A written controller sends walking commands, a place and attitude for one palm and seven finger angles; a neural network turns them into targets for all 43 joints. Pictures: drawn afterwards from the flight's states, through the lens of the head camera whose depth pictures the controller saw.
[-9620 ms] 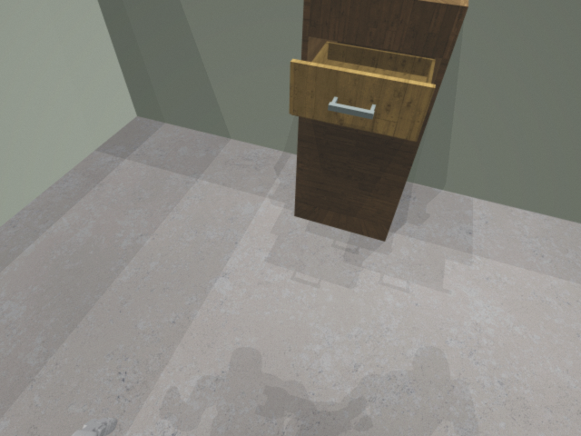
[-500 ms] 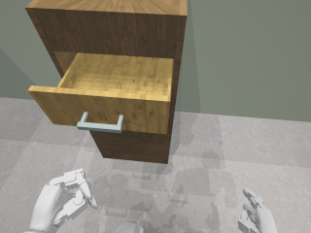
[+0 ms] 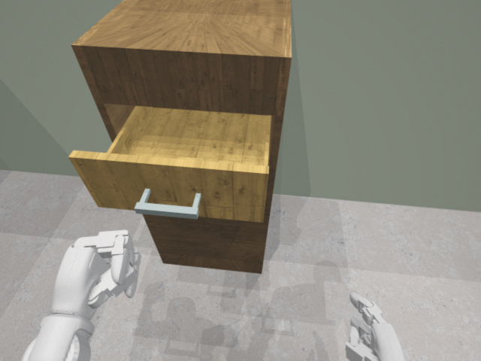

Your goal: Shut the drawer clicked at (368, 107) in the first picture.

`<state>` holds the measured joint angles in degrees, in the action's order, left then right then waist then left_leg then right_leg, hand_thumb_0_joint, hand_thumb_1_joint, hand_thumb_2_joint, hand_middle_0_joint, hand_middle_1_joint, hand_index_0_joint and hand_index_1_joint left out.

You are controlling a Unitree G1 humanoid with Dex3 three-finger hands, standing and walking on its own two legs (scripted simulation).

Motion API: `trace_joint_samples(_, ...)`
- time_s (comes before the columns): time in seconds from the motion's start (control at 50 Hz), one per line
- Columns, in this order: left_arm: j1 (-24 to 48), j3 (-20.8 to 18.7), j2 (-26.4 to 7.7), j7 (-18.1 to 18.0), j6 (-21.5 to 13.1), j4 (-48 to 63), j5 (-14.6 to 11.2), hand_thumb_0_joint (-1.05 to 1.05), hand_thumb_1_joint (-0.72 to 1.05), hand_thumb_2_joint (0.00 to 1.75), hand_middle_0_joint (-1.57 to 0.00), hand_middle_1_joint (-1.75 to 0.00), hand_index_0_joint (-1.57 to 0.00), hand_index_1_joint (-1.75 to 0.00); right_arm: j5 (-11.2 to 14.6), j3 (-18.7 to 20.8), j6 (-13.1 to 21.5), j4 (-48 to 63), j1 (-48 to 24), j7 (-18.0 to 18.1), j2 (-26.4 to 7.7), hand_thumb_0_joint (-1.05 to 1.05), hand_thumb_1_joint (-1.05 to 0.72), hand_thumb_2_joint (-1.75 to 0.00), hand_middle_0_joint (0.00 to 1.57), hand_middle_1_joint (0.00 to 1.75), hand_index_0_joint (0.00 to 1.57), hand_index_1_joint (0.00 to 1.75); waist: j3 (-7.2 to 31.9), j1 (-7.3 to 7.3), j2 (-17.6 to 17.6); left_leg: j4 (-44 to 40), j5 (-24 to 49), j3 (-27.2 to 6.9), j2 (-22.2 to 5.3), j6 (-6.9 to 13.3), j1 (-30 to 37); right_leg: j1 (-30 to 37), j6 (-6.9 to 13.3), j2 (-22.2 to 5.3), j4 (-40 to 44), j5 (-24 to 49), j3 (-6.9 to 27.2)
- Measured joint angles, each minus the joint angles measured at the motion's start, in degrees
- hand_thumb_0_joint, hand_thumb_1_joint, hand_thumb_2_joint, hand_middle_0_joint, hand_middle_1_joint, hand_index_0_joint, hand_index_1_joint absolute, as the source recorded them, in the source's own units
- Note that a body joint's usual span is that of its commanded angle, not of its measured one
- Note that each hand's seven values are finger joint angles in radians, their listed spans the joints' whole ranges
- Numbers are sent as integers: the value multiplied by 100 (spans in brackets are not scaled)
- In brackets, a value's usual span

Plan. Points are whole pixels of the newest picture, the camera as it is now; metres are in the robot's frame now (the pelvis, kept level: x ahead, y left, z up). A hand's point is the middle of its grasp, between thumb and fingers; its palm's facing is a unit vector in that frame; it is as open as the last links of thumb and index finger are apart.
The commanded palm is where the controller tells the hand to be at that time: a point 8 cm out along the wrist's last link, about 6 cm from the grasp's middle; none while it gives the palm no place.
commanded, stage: raise the hand and make a fist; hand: left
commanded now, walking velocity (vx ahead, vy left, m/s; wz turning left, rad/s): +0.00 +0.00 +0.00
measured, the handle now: (169, 203) +0.41 +0.17 +0.00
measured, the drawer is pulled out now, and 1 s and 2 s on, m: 0.18 0.18 0.18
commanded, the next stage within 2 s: bring the fist close to the handle in 0.32 s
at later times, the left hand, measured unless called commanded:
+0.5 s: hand (149, 282) +0.21 +0.14 +0.09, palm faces -0.06 -1.00 -0.04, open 3.3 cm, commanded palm +0.20 +0.20 +0.10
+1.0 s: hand (167, 263) +0.26 +0.14 +0.05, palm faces -0.05 -1.00 -0.05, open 3.3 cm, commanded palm +0.24 +0.20 +0.05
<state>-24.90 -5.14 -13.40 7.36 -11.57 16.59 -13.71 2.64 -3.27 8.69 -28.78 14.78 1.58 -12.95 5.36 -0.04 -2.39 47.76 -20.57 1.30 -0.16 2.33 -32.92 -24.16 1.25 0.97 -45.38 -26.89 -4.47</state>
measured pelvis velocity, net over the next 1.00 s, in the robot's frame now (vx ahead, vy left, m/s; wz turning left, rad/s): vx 0.00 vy -0.02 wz -0.01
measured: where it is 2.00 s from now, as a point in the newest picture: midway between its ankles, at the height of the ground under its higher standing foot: outside the picture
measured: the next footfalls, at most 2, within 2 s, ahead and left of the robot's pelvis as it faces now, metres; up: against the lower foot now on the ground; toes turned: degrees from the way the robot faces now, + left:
none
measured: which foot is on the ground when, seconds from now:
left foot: down 0.00-1.00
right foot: down 0.00-1.00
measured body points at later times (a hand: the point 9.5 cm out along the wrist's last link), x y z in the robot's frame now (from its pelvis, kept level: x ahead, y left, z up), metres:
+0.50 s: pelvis +0.01 -0.01 +0.00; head +0.02 -0.03 +0.45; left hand +0.21 +0.20 +0.09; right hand +0.18 -0.25 -0.07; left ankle +0.04 +0.09 -0.70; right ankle -0.04 -0.11 -0.70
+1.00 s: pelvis +0.00 -0.02 -0.01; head +0.05 -0.03 +0.43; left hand +0.26 +0.19 +0.05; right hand +0.16 -0.27 -0.10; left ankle +0.04 +0.09 -0.70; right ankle -0.04 -0.11 -0.70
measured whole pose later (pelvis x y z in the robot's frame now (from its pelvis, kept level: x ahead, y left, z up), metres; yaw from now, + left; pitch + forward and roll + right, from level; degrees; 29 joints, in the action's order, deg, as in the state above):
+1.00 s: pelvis +0.00 -0.02 -0.01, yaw +0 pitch +11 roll +0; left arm -14.0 -6.6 -12.3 11.5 -19.9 -3.1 -13.7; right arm 1.6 -1.1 7.9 -32.3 13.9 1.3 -14.6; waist 5.8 1.6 -1.7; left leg 52.0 -22.1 1.2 -1.1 0.5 -40.5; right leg -32.8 3.0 1.7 -51.9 -29.7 -4.5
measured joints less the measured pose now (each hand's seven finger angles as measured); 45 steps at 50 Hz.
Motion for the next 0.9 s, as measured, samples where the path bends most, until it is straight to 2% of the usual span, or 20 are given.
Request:
trace_joint_samples(0.04,74,2,70,76,14,-72,-24,2,90,90,-139,-160,-140,-160,16,9,1,-66,26,-13,-51,2,-90,-90,21,30,20,30,4,9,-33,-26,19,-8,3,4,12,17,-5,-1,34,21,-8)
trace_joint_samples(0.12,101,229,123,285,292,-309,20,2,90,90,-139,-160,-140,-160,43,34,-4,-108,60,21,-125,2,-90,-90,21,30,20,30,-16,57,-55,-109,61,13,14,11,61,46,-14,-12,88,55,12)
trace_joint_samples(0.18,24,372,80,247,405,-346,91,2,90,90,-140,-160,-140,-160,28,66,29,-91,72,50,-125,2,-90,-90,21,30,20,30,-40,94,-17,-175,83,56,13,4,111,54,-6,-18,99,64,56)
trace_joint_samples(0.3,-73,40,-12,-64,4,-152,44,2,89,90,-140,-160,-140,-160,-3,116,115,-143,66,13,-59,2,-90,-90,21,30,20,30,-20,84,67,-211,71,73,-22,-49,170,85,44,16,101,41,79)
trace_joint_samples(0.38,-31,-146,24,83,-39,-264,-42,2,90,90,-140,-160,-140,-160,19,121,103,-178,23,-26,-99,2,-90,-90,21,30,20,30,9,52,-1,-192,52,23,-32,-72,167,116,61,34,124,29,33)
trace_joint_samples(0.5,-97,57,49,444,166,-531,-83,2,90,90,-140,-160,-140,-160,26,119,134,-161,-62,45,-149,2,-90,-90,21,30,20,30,-5,38,-59,-216,58,-18,-18,-86,167,129,74,29,148,19,-7)
trace_joint_samples(0.66,288,6,122,300,-364,-860,5,2,89,90,-140,-160,-140,-160,-49,138,171,-204,-152,-4,-110,2,-90,-90,21,30,20,30,-49,42,46,-38,15,-50,-32,-143,-101,-161,138,37,-106,-84,-41)
trace_joint_samples(0.82,630,-13,80,469,-422,-1482,32,2,90,90,-140,-160,-140,-160,-64,146,-4,-248,-122,-21,-151,2,-90,-90,21,30,20,30,-2,113,28,160,-66,-40,-64,-169,-374,-455,162,59,-337,-180,-30)
trace_joint_samples(0.9,811,-60,91,431,-579,-1697,5,2,90,90,-140,-160,-140,-160,-83,180,-26,-296,-102,-11,-159,2,-90,-90,21,30,20,30,1,143,43,261,-101,-24,-78,-177,-522,-619,174,66,-463,-223,-14)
